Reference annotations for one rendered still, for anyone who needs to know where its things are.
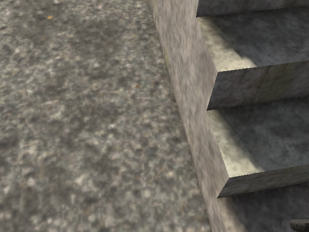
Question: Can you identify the right robot hand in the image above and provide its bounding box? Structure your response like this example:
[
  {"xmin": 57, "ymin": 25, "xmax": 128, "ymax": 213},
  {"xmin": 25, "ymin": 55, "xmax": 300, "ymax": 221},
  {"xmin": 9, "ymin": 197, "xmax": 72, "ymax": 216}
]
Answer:
[{"xmin": 290, "ymin": 219, "xmax": 309, "ymax": 232}]

